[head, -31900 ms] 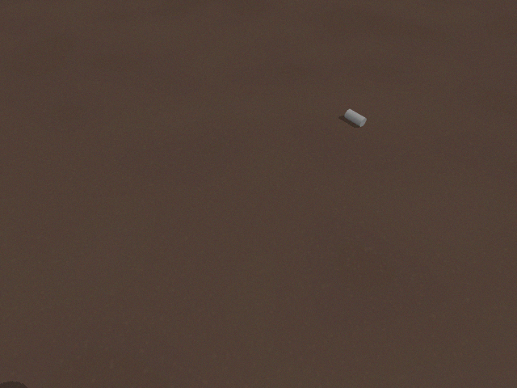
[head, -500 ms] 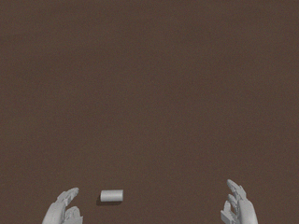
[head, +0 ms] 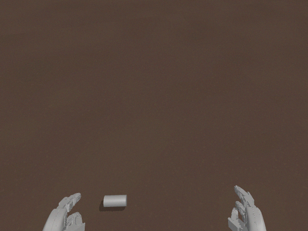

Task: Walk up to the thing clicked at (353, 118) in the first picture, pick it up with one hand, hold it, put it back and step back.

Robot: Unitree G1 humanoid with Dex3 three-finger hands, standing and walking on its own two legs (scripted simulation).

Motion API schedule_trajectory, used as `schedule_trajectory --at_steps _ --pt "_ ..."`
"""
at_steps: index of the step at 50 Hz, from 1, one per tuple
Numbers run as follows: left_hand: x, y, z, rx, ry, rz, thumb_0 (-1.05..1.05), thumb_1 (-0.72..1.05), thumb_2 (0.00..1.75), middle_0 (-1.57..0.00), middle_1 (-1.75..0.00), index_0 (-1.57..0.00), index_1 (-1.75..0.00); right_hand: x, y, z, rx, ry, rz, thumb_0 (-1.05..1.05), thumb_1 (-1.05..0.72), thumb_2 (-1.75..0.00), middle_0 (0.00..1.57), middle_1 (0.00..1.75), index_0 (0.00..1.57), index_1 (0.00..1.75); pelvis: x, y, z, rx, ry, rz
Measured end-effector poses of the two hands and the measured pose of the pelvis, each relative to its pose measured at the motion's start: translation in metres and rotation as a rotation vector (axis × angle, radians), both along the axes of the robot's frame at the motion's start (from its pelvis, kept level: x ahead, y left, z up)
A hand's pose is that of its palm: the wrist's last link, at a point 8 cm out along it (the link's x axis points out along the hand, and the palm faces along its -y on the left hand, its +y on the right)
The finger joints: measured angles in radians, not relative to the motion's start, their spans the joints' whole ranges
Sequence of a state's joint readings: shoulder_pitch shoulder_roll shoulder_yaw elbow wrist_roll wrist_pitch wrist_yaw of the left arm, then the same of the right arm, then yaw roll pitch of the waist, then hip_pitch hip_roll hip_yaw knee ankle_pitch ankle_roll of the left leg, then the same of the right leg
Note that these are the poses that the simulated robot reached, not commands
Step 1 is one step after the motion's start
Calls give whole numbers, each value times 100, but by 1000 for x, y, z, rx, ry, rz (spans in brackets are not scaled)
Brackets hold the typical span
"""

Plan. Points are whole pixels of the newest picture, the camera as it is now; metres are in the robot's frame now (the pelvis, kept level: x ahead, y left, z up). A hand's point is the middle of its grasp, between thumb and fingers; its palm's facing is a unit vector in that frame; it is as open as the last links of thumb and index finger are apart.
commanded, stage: home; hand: left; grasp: from above
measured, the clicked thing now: (115, 200) +0.42 +0.22 -0.68
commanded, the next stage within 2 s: stand in 0.24 s
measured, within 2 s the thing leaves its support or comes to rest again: neither
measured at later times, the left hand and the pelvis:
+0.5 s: hand out of the picture +0.15 +0.21 -0.09, palm faces +0.01 -0.95 -0.33, open 7.4 cm; pelvis -0.01 +0.00 +0.02, yaw -1 degrees
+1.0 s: hand out of the picture +0.03 +0.24 -0.10, palm faces +0.03 -0.95 -0.32, open 7.4 cm; pelvis -0.01 +0.01 +0.06, yaw -1 degrees
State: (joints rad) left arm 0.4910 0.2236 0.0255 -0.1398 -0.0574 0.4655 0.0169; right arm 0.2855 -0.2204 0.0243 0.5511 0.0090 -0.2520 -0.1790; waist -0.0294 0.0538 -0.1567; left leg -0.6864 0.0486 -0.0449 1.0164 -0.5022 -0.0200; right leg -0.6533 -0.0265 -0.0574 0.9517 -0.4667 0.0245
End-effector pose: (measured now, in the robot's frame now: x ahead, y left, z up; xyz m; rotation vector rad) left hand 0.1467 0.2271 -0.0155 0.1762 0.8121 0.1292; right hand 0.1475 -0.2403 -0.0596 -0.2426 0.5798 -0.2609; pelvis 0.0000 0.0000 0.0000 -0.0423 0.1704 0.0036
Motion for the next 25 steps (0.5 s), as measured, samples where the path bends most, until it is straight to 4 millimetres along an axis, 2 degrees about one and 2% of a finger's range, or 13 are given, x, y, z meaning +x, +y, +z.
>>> schedule_trajectory --at_steps 17,21,25 --pt "3 1 0 -1 -2 2 1 90 90 -21 -30 -20 -30 5 -1 2 -4 -5 0 1 -90 -90 20 30 20 30 3 0 0 -2 3 2" --pt "8 13 -20 91 -32 -41 1 90 90 -21 -30 -20 -30 -1 -4 -14 -47 211 133 1 -90 -90 20 30 20 30 -4 0 8 22 -81 -11" --pt "-6 32 -38 124 53 -23 0 90 90 -21 -30 -20 -30 -18 -17 -19 -18 360 128 1 -90 -90 20 30 20 30 -7 0 17 42 -127 -15"
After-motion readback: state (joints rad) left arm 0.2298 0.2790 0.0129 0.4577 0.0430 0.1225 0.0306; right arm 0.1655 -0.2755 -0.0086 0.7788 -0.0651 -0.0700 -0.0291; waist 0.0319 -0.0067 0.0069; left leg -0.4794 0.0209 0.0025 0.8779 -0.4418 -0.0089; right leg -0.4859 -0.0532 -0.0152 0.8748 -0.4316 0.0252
